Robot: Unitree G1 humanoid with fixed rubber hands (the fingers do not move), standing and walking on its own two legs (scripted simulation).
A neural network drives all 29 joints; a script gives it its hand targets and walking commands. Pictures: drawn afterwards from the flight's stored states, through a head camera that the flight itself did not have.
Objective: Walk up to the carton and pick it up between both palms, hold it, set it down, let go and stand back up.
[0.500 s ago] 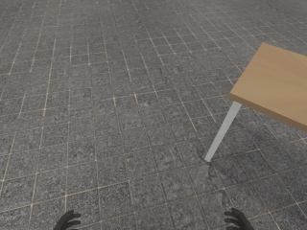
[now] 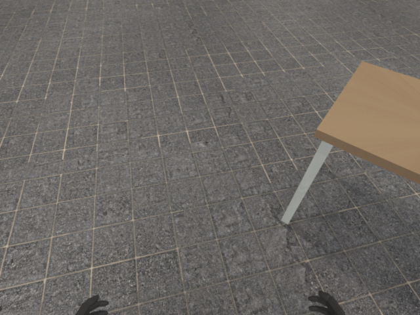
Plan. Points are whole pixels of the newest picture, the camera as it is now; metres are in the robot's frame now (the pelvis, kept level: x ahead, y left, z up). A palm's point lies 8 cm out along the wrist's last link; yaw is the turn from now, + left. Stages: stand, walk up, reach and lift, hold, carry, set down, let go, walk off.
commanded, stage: stand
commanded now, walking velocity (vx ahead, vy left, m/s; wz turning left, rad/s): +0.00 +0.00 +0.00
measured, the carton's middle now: out of the picture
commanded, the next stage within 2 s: walk up in 0.20 s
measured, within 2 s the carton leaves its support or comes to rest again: neither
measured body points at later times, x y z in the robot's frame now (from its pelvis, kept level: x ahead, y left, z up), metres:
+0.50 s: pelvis +0.00 -0.01 +0.00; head +0.01 -0.01 +0.45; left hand +0.10 +0.25 -0.11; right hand +0.11 -0.27 -0.10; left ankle +0.02 +0.12 -0.73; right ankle +0.01 -0.12 -0.71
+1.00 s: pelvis +0.01 -0.17 -0.01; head +0.02 -0.19 +0.44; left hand +0.18 +0.06 -0.11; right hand +0.05 -0.46 -0.11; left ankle +0.09 -0.07 -0.67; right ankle +0.04 -0.29 -0.73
